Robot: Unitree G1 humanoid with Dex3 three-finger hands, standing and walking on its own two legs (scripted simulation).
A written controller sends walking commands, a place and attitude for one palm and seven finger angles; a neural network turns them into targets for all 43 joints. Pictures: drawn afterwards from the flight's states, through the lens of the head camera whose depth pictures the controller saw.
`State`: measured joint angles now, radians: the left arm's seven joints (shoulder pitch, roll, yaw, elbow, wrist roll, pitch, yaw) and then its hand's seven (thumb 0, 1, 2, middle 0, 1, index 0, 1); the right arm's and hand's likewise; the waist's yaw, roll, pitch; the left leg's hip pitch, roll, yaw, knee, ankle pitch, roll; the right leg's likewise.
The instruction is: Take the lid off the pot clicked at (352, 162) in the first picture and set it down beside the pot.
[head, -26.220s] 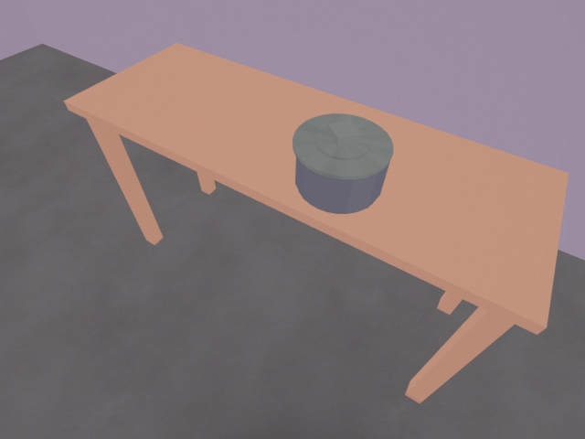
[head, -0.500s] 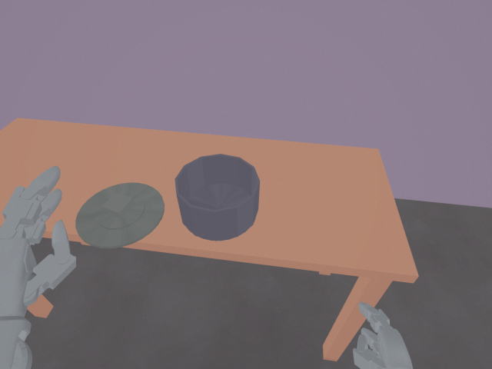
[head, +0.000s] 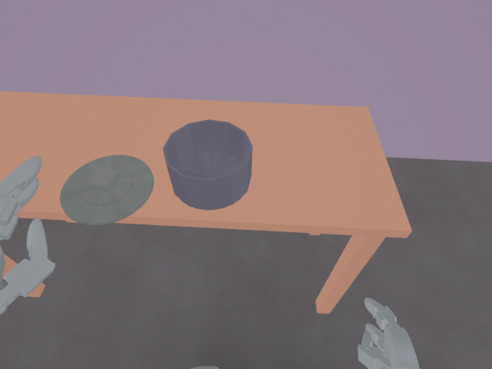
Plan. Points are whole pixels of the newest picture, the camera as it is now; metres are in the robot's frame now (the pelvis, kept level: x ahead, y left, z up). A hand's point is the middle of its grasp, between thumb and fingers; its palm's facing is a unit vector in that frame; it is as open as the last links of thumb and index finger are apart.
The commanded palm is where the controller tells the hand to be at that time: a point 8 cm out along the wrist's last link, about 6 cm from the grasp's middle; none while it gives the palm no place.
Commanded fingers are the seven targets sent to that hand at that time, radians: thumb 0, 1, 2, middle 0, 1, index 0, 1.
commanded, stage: step back with the hand held close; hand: left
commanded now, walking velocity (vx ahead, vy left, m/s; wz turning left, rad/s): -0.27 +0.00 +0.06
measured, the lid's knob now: (104, 179) +0.49 +0.37 -0.05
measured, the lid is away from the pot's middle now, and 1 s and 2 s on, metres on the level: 0.24 0.24 0.24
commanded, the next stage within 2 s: stop stepping back and stand still in 0.76 s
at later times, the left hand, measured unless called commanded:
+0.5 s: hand (8, 330) +0.12 +0.23 +0.18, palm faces +0.32 -0.81 -0.48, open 7.4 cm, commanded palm +0.07 +0.28 +0.18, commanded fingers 0.00 0.90 0.90 -0.20 -0.30 -0.20 -0.30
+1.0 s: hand out of the picture +0.00 +0.24 +0.15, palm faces +0.25 -0.87 -0.43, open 7.4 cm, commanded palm -0.05 +0.30 +0.18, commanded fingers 0.00 0.90 0.90 -0.20 -0.30 -0.20 -0.30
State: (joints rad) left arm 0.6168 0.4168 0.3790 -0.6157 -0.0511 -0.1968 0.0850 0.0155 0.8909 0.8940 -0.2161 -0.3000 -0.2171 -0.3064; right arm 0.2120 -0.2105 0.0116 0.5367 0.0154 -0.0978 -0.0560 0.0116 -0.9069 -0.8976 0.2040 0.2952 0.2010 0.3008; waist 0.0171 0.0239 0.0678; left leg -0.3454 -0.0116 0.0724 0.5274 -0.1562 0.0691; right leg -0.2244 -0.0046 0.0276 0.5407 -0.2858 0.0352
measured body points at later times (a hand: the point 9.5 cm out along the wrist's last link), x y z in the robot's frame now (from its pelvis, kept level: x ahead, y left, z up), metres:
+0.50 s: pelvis -0.07 +0.00 +0.00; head -0.04 +0.01 +0.44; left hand +0.10 +0.28 +0.21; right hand +0.12 -0.22 -0.08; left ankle +0.07 +0.08 -0.72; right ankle -0.11 -0.11 -0.73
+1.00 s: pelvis -0.18 +0.02 -0.01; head -0.18 +0.04 +0.44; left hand -0.02 +0.29 +0.18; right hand -0.03 -0.24 -0.08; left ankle -0.13 +0.11 -0.69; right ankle -0.18 -0.11 -0.73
